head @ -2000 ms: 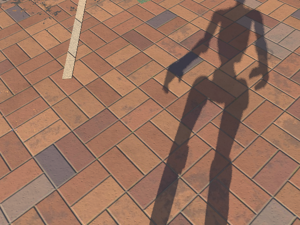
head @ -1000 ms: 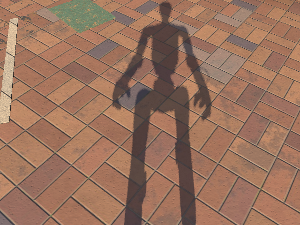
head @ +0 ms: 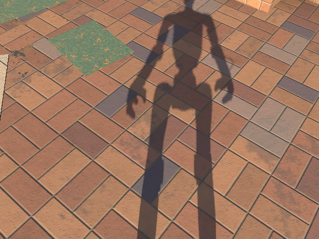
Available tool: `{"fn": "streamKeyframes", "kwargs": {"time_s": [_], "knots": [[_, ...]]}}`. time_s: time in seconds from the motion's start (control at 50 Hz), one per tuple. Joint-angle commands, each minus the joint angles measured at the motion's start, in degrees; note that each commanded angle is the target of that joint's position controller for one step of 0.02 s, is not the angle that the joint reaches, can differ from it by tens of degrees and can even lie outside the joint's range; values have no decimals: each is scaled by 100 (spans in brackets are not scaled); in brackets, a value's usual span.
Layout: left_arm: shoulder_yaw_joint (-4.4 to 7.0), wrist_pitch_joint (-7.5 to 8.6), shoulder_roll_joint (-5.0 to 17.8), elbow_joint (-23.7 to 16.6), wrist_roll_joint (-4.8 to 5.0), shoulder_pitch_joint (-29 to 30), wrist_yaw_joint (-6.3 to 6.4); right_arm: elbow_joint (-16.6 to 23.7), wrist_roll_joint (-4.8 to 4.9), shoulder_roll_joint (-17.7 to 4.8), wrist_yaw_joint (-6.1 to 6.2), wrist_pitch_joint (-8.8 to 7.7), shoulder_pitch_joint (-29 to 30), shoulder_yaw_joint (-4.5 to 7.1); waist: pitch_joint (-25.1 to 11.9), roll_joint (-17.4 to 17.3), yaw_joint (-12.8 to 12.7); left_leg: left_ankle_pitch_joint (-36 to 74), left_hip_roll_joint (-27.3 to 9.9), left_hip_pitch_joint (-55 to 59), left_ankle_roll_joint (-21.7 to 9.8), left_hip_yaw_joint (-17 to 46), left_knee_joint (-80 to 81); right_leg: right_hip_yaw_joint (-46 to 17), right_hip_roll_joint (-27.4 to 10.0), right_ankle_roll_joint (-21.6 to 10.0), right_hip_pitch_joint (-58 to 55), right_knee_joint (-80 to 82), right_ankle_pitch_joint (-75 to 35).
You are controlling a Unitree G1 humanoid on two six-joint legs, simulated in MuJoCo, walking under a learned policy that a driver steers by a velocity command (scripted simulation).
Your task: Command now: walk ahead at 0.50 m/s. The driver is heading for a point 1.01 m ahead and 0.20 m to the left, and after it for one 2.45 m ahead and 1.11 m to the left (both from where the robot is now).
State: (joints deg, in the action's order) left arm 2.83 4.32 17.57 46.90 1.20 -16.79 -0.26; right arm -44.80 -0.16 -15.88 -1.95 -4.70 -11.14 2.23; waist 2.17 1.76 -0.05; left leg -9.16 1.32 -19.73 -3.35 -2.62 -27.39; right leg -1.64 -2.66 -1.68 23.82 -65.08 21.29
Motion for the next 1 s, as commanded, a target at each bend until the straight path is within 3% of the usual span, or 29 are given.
{"fn": "streamKeyframes", "kwargs": {"time_s": [0.02,0.06,0.12,0.2,0.28,0.32,0.36,0.38,0.4,0.42,0.44,0.46,0.48,0.5,0.52,0.54,0.58,0.64,0.74,0.84,0.9,0.92,0.94,0.96,0.98,1.0], "knots": [[139,-1,436,-366,-43,-117,23,227,-33,-636,3,-117,-127,162,-442,-759,-31,421,-1431,1132,-984,1780,1709,-236,-528,52,1059,81,-576],[119,-74,343,-412,-75,15,50,125,-2,-753,30,-169,-203,200,-299,-643,-74,861,-1404,989,-1067,1442,1907,-194,-563,171,1190,436,-894],[93,-60,269,-573,-111,576,53,-26,13,-844,112,-138,-425,227,-122,-487,63,1212,-1309,1188,-1002,1054,2025,-163,-572,291,1535,1407,-1743],[19,27,99,-747,-71,1341,-41,-200,71,-959,175,-72,-759,242,62,-486,356,1043,-1162,1349,-824,661,2080,67,-355,277,1295,2759,-2676],[3,92,130,-967,-21,1930,-171,-432,108,-1019,196,49,-1147,269,240,-482,535,1115,-1453,2019,-815,731,1832,96,-212,149,1439,3368,-2513],[18,121,203,-1034,-23,1988,-235,-499,131,-1061,226,112,-1162,299,229,-538,449,1478,-1623,2381,-740,790,1581,75,-163,-3,1422,3554,-2128],[81,137,361,-958,-36,1646,-254,-506,136,-1140,254,161,-1047,332,-7,-654,195,2521,-1638,2561,-623,752,1125,216,20,-174,819,3667,-1726],[168,140,503,-799,-53,1094,-233,-488,138,-1159,266,193,-913,334,-352,-664,-145,3435,-1477,2483,-517,585,474,402,210,-310,-13,3816,-1755],[309,132,781,-520,-71,192,-178,-450,100,-1012,278,214,-907,272,-977,-540,-536,3535,-1167,1998,-345,360,-619,375,179,-500,-1405,3759,-1938],[415,94,1215,-351,-118,-804,-108,-297,-63,-685,290,195,-1016,133,-1868,280,-804,1583,-758,721,-130,100,-2514,-1006,-997,-875,-3165,3553,-2106],[438,84,1441,-261,-120,-841,-151,-269,23,-80,222,56,-1737,-25,-2398,1708,-334,-2341,290,-1466,154,464,-4159,-3742,-2005,-1765,-4701,4348,-769],[295,86,857,-329,-40,-701,-152,-311,152,-762,178,-62,-1250,114,-1969,917,-604,-2421,-55,-2122,91,1046,-4684,-3729,-1843,-1548,-4429,4707,-11],[229,92,683,-376,-47,-299,-130,-137,267,-961,145,-139,-712,180,-1170,638,-546,-1869,-332,-2393,19,886,-4634,-2872,-1665,-1322,-3689,4833,-238],[200,91,615,-422,-84,63,-131,-97,232,-882,172,-161,-460,166,-766,153,-368,-1346,-615,-2194,44,727,-4372,-2294,-1447,-1218,-2914,4977,-857],[163,99,467,-445,-124,303,-144,-87,135,-835,187,-140,-351,193,-464,66,-223,-1026,-775,-2002,97,691,-4043,-1860,-1250,-1184,-2324,5142,-1401],[133,122,381,-445,-180,413,-145,-117,114,-756,180,-85,-487,199,-447,223,-45,-807,-904,-1649,132,732,-3886,-1579,-1125,-1157,-1964,5297,-1722],[146,184,399,-365,-139,418,-151,-162,99,-540,196,33,-634,168,-403,256,88,-666,-963,-1422,245,664,-3590,-1208,-1032,-1235,-1612,5560,-2111],[204,219,570,-195,-167,309,-74,-38,94,-452,209,131,-252,146,-132,145,41,22,-1020,-1848,406,680,-2926,-600,-1026,-1227,-1536,5830,-2411],[217,195,685,6,-168,124,13,193,124,-307,103,74,529,92,79,103,-271,1491,-767,-1653,337,495,-1315,340,-835,-896,-1676,5996,-2432],[263,40,763,273,-85,-204,52,579,137,-292,-54,72,1155,73,273,29,-469,1187,-629,-2024,113,350,-659,644,-1212,-772,-2786,5669,-2862],[327,-104,943,243,-49,-37,127,724,121,-467,-152,92,981,162,30,226,-218,308,-311,-1566,-147,-43,-613,873,-1315,-576,-3208,4821,-4903],[349,-158,1013,209,-50,30,166,677,114,-608,-156,115,587,248,-263,320,16,50,-98,-1000,-265,-222,-646,980,-1275,-493,-3205,4172,-5828],[339,-219,1003,163,-52,125,209,490,125,-833,-131,129,-221,399,-692,236,466,215,155,84,-439,-321,-390,1165,-1083,-335,-2892,3079,-6150],[271,-207,881,47,-116,70,252,279,138,-1263,-40,166,-1204,594,-1260,-211,874,336,-234,1829,-754,532,-287,1204,-847,-114,-1661,1464,-4947],[1,-36,65,-212,-282,-508,130,268,189,-1855,11,172,-1345,714,-1801,-1689,344,-533,-1687,3963,-1819,3615,57,965,324,277,1054,-654,-81],[32,210,384,-219,-135,-87,29,404,163,-1404,13,128,-1445,566,-2400,-1212,632,-1082,-2050,4415,-2029,5025,901,-282,538,215,1857,-1415,1180]]}}
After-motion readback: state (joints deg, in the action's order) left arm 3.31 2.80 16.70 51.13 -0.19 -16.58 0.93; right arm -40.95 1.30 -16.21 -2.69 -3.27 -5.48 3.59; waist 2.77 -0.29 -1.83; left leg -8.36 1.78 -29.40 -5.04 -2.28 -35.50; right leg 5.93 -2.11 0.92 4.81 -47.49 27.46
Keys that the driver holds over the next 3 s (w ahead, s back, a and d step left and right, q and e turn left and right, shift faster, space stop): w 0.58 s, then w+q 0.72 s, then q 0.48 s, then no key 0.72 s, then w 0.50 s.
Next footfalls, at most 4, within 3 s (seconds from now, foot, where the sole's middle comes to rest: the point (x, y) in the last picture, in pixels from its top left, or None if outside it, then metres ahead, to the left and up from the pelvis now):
0.40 right None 0.40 -0.15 -0.77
0.96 left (136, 188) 0.69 0.10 -0.77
1.42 right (160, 130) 1.01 0.00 -0.77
1.88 left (114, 154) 0.86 0.22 -0.77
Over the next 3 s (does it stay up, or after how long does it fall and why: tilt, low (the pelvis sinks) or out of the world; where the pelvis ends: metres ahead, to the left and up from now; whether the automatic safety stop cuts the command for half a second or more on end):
stays up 0.98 0.20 0.01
